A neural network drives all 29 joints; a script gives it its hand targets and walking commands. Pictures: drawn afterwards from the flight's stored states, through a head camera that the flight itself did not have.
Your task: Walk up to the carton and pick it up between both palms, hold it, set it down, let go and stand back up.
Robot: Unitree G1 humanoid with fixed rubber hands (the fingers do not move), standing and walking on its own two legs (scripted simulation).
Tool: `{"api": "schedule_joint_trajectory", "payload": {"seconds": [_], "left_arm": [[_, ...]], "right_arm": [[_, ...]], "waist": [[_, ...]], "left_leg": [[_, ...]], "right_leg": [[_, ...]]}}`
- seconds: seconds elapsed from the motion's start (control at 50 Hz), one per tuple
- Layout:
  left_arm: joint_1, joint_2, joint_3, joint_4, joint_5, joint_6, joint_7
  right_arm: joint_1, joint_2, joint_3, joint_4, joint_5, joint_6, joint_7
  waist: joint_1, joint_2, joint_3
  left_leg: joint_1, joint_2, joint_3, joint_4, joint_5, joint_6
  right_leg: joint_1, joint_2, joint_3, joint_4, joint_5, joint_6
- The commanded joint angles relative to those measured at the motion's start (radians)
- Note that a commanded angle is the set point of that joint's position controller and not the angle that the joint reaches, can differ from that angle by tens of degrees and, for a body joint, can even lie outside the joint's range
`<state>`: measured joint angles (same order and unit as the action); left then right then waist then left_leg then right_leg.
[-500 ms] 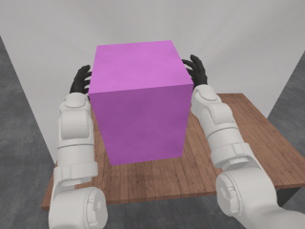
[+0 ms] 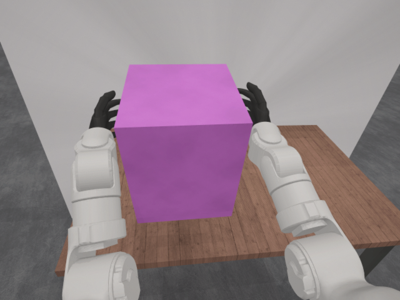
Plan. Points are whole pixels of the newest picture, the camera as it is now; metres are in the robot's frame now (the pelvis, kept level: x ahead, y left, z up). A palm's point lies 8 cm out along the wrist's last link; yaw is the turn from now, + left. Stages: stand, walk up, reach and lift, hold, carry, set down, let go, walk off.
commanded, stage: hold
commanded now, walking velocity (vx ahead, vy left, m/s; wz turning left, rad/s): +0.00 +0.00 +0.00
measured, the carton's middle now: (182, 143) +0.39 +0.02 +0.18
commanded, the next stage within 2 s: none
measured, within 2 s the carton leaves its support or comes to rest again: neither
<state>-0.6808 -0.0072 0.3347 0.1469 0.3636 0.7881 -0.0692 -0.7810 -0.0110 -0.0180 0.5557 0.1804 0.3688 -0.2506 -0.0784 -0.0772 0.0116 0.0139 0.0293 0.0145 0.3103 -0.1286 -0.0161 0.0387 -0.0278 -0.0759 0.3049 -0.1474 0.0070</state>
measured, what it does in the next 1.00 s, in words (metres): stands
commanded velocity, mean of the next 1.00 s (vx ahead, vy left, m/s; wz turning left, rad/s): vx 0.00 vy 0.00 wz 0.00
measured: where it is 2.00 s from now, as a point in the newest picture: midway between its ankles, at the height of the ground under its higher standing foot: outside the picture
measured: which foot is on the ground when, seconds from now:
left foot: down 0.00-1.00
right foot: down 0.00-1.00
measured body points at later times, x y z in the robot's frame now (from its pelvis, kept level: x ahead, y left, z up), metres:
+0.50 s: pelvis +0.01 +0.00 +0.00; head -0.05 +0.03 +0.45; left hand +0.40 +0.16 +0.23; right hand +0.40 -0.13 +0.24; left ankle +0.04 +0.13 -0.75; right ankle +0.03 -0.12 -0.75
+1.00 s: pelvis -0.01 +0.00 +0.00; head -0.08 +0.03 +0.44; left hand +0.36 +0.17 +0.23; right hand +0.37 -0.12 +0.26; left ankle +0.04 +0.13 -0.75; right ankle +0.03 -0.12 -0.75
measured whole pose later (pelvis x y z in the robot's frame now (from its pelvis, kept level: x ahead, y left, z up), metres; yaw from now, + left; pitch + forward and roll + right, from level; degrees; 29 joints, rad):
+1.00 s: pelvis -0.01 +0.00 +0.00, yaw +0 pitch -11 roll +0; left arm -0.70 -0.01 0.34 0.16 0.39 0.78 -0.07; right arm -0.84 -0.01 -0.06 0.60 0.18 0.37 -0.22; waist -0.08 -0.08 0.01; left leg 0.01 0.03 0.01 0.31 -0.12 -0.02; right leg 0.03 -0.03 -0.08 0.30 -0.14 0.01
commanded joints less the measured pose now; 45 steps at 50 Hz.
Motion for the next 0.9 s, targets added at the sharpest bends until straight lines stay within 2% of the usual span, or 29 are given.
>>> {"api": "schedule_joint_trajectory", "payload": {"seconds": [0.0,0.02,0.04,0.06,0.08,0.1,0.16,0.18,0.26,0.28,0.3,0.32,0.34,0.36,0.42,0.44,0.48,0.54,0.62,0.64,0.66,0.72,0.74,0.78,0.8,0.88], "left_arm": [[-0.801,-0.561,-0.409,-0.016,-0.111,-0.073,-0.124],[-0.794,-0.555,-0.383,0.003,-0.098,-0.075,-0.124],[-0.783,-0.551,-0.359,0.077,-0.076,-0.072,-0.128],[-0.806,-0.531,-0.341,0.083,-0.072,-0.081,-0.134],[-0.795,-0.515,-0.312,0.106,-0.056,-0.084,-0.140],[-0.775,-0.503,-0.287,0.122,-0.049,-0.089,-0.143],[-0.823,-0.514,-0.302,0.129,-0.069,-0.115,-0.146],[-0.793,-0.494,-0.262,0.157,-0.047,-0.113,-0.147],[-0.792,-0.503,-0.281,0.117,-0.075,-0.135,-0.149],[-0.788,-0.503,-0.290,0.096,-0.077,-0.138,-0.148],[-0.771,-0.503,-0.299,0.080,-0.087,-0.136,-0.148],[-0.770,-0.505,-0.313,0.063,-0.096,-0.138,-0.147],[-0.746,-0.512,-0.316,0.046,-0.104,-0.137,-0.147],[-0.751,-0.521,-0.349,0.008,-0.115,-0.136,-0.143],[-0.715,-0.535,-0.407,-0.093,-0.144,-0.133,-0.134],[-0.677,-0.539,-0.425,-0.130,-0.148,-0.126,-0.129],[-0.632,-0.565,-0.461,-0.149,-0.162,-0.110,-0.127],[-0.593,-0.573,-0.503,-0.241,-0.185,-0.096,-0.120],[-0.636,-0.564,-0.527,-0.287,-0.186,-0.072,-0.121],[-0.639,-0.580,-0.539,-0.263,-0.197,-0.064,-0.120],[-0.627,-0.571,-0.519,-0.226,-0.179,-0.053,-0.122],[-0.676,-0.585,-0.533,-0.201,-0.186,-0.054,-0.115],[-0.708,-0.585,-0.512,-0.184,-0.166,-0.056,-0.114],[-0.716,-0.585,-0.489,-0.118,-0.162,-0.056,-0.114],[-0.740,-0.595,-0.489,-0.119,-0.161,-0.061,-0.114],[-0.810,-0.562,-0.418,-0.037,-0.114,-0.077,-0.113]], "right_arm": [[-0.744,0.562,0.195,-0.109,0.040,-0.040,0.147],[-0.729,0.549,0.166,-0.075,0.027,-0.040,0.157],[-0.760,0.542,0.149,-0.057,0.016,-0.044,0.167],[-0.749,0.541,0.117,-0.018,-0.006,-0.045,0.174],[-0.733,0.538,0.104,0.009,-0.017,-0.048,0.180],[-0.728,0.547,0.097,0.024,-0.027,-0.047,0.184],[-0.746,0.564,0.084,0.035,-0.044,-0.062,0.194],[-0.714,0.550,0.076,0.077,-0.054,-0.056,0.198],[-0.717,0.590,0.119,0.030,-0.045,-0.072,0.195],[-0.711,0.581,0.127,0.032,-0.039,-0.074,0.190],[-0.721,0.591,0.171,-0.003,-0.022,-0.077,0.183],[-0.717,0.594,0.181,-0.017,-0.014,-0.079,0.178],[-0.704,0.588,0.194,-0.034,-0.004,-0.080,0.175],[-0.700,0.588,0.208,-0.052,0.011,-0.082,0.166],[-0.664,0.586,0.311,-0.131,0.079,-0.081,0.142],[-0.631,0.580,0.334,-0.146,0.094,-0.077,0.131],[-0.635,0.568,0.366,-0.215,0.123,-0.072,0.112],[-0.599,0.560,0.412,-0.320,0.163,-0.063,0.086],[-0.615,0.547,0.409,-0.382,0.178,-0.048,0.070],[-0.645,0.547,0.398,-0.393,0.177,-0.049,0.071],[-0.624,0.528,0.368,-0.348,0.163,-0.036,0.075],[-0.666,0.549,0.336,-0.316,0.139,-0.034,0.088],[-0.691,0.552,0.329,-0.287,0.139,-0.032,0.098],[-0.723,0.559,0.299,-0.259,0.116,-0.030,0.108],[-0.734,0.572,0.297,-0.248,0.101,-0.034,0.114],[-0.738,0.562,0.212,-0.110,0.056,-0.039,0.145]], "waist": [[-0.033,0.131,-0.181],[-0.034,0.128,-0.164],[-0.024,0.134,-0.136],[-0.025,0.120,-0.126],[-0.012,0.125,-0.128],[-0.003,0.095,-0.121],[-0.024,0.091,-0.156],[-0.009,0.080,-0.139],[0.003,0.063,-0.187],[-0.007,0.057,-0.201],[0.005,0.043,-0.230],[-0.001,0.042,-0.259],[0.000,0.047,-0.267],[-0.013,0.060,-0.293],[-0.012,0.072,-0.386],[-0.028,0.075,-0.408],[-0.039,0.084,-0.430],[-0.054,0.098,-0.467],[-0.058,0.135,-0.427],[-0.060,0.143,-0.411],[-0.067,0.142,-0.361],[-0.073,0.143,-0.337],[-0.059,0.152,-0.321],[-0.046,0.116,-0.270],[-0.044,0.116,-0.281],[-0.029,0.141,-0.195]], "left_leg": [[-0.127,-0.040,0.039,-0.132,-0.177,0.023],[-0.144,-0.035,0.033,-0.148,-0.203,0.027],[-0.159,-0.032,0.043,-0.165,-0.248,0.035],[-0.190,-0.033,0.049,-0.179,-0.283,0.042],[-0.199,-0.032,0.057,-0.182,-0.294,0.050],[-0.193,-0.035,0.064,-0.181,-0.273,0.059],[-0.159,-0.041,0.063,-0.153,-0.240,0.056],[-0.154,-0.047,0.071,-0.152,-0.242,0.060],[-0.097,-0.063,0.082,-0.104,-0.139,0.055],[-0.068,-0.066,0.084,-0.091,-0.091,0.050],[-0.050,-0.069,0.087,-0.079,-0.054,0.050],[-0.036,-0.069,0.080,-0.068,-0.025,0.045],[-0.019,-0.068,0.079,-0.061,0.019,0.043],[0.003,-0.072,0.074,-0.048,0.065,0.033],[0.081,-0.078,0.059,0.004,0.249,0.012],[0.115,-0.078,0.051,0.020,0.317,0.004],[0.136,-0.083,0.042,0.037,0.381,-0.014],[0.179,-0.086,0.032,0.072,0.501,-0.041],[0.173,-0.084,0.026,0.067,0.474,-0.049],[0.163,-0.082,0.029,0.068,0.467,-0.055],[0.142,-0.079,0.031,0.045,0.397,-0.051],[0.097,-0.073,0.029,0.009,0.272,-0.042],[0.075,-0.073,0.037,-0.008,0.224,-0.039],[0.019,-0.067,0.032,-0.034,0.114,-0.018],[0.009,-0.061,0.030,-0.040,0.098,-0.016],[-0.098,-0.043,0.038,-0.115,-0.128,0.012]], "right_leg": [[0.055,0.095,-0.036,-0.045,-0.120,0.016],[0.054,0.098,-0.042,-0.039,-0.127,0.019],[0.034,0.097,-0.047,-0.041,-0.172,0.021],[0.041,0.096,-0.044,-0.040,-0.194,0.023],[0.046,0.097,-0.044,-0.036,-0.203,0.022],[0.038,0.091,-0.045,-0.042,-0.192,0.028],[0.012,0.088,-0.037,-0.053,-0.171,0.023],[0.013,0.085,-0.035,-0.057,-0.187,0.026],[-0.019,0.073,-0.019,-0.069,-0.134,0.026],[-0.014,0.073,-0.022,-0.068,-0.093,0.023],[-0.002,0.074,-0.021,-0.066,-0.065,0.030],[0.013,0.077,-0.014,-0.060,-0.029,0.027],[0.018,0.079,-0.014,-0.058,0.011,0.030],[0.040,0.083,-0.014,-0.049,0.060,0.029],[0.108,0.093,-0.012,-0.029,0.250,0.042],[0.129,0.098,-0.016,-0.020,0.330,0.042],[0.158,0.104,-0.014,-0.013,0.416,0.054],[0.191,0.108,-0.016,-0.004,0.538,0.060],[0.140,0.110,-0.020,-0.019,0.432,0.052],[0.115,0.115,-0.024,-0.027,0.376,0.046],[0.103,0.111,-0.023,-0.042,0.306,0.042],[0.074,0.108,-0.026,-0.053,0.174,0.024],[0.072,0.104,-0.029,-0.053,0.129,0.023],[0.044,0.098,-0.020,-0.068,0.049,0.016],[0.054,0.101,-0.024,-0.058,0.038,0.010],[0.045,0.093,-0.035,-0.049,-0.098,0.014]]}}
